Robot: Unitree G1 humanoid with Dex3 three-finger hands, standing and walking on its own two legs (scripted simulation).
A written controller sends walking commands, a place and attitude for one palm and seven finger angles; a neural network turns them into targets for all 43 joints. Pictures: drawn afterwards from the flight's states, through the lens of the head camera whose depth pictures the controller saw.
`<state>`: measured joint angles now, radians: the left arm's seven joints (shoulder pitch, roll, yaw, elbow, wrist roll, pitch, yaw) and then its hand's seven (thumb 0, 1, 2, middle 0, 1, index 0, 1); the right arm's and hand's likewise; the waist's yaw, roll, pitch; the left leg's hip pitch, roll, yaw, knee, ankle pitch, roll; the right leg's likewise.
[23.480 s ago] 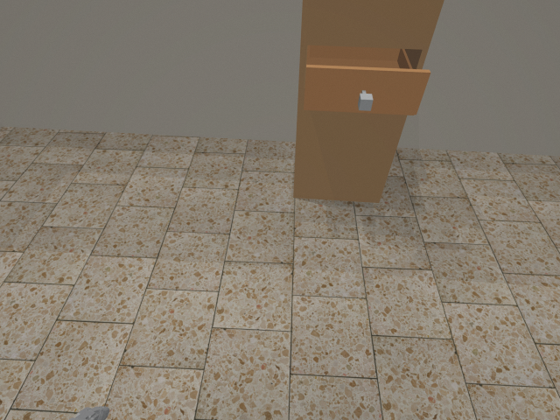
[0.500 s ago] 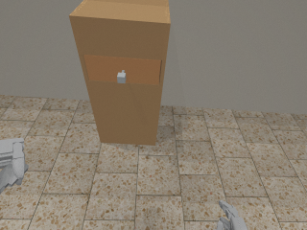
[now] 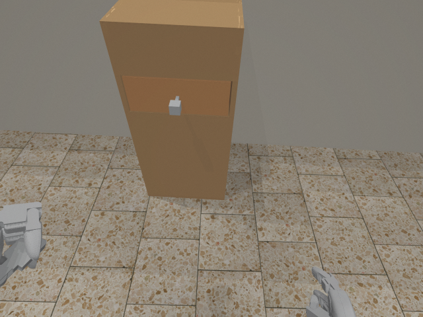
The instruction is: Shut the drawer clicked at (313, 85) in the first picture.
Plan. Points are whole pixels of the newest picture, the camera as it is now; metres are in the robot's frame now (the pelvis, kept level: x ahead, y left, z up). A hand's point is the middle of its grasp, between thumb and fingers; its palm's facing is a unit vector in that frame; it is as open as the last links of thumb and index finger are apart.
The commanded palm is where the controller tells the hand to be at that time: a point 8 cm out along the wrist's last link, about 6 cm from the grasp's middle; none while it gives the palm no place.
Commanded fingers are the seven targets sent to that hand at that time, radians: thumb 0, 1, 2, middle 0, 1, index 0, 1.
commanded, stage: stop stepping back and stand still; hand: left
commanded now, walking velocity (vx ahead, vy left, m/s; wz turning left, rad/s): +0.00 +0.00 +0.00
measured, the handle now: (176, 104) +0.82 +0.16 -0.09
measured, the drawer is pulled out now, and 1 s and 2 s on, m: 0.00 0.00 0.00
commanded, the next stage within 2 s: let the arm hang, fingers relaxed in 0.76 s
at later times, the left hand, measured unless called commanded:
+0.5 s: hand (77, 220) +0.22 +0.21 +0.15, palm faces +0.33 -0.82 -0.47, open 3.2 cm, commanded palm +0.17 +0.25 +0.18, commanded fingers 0.00 0.90 0.90 -1.40 -1.60 -1.40 -1.60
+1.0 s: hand (95, 280) +0.20 +0.23 -0.04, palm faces +0.11 -0.89 -0.45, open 3.1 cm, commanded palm none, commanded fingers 0.00 0.90 0.90 -1.08 -1.25 -1.08 -1.25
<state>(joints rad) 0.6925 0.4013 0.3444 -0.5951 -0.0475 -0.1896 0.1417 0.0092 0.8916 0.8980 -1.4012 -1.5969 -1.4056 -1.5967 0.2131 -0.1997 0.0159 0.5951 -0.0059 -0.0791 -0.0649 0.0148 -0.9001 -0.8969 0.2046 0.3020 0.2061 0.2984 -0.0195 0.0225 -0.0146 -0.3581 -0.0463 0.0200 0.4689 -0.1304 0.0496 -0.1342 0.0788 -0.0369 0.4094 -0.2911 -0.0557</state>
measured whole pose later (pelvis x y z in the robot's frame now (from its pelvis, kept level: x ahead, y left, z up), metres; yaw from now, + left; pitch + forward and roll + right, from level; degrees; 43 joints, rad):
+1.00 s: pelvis +0.01 -0.02 -0.01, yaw +1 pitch +0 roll -1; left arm 0.31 0.34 0.10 0.28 0.03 -0.02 0.03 0.00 0.90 0.90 -1.34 -1.54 -1.35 -1.54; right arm 0.16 -0.30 -0.01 0.77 -0.01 -0.01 0.00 0.01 -0.90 -0.90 0.20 0.30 0.20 0.30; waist 0.00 0.08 -0.02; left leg -0.39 -0.04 0.00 0.61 -0.21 0.06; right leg -0.16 0.09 -0.06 0.55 -0.39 -0.08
